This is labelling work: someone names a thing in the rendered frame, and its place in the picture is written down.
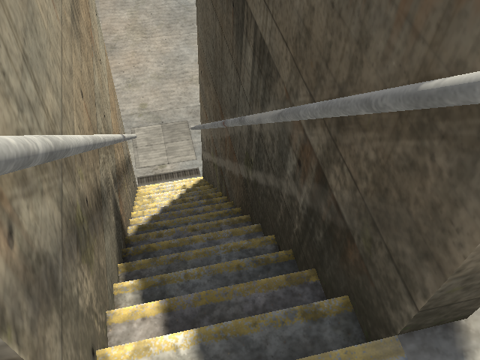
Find stairs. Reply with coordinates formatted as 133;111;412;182
96;177;367;360

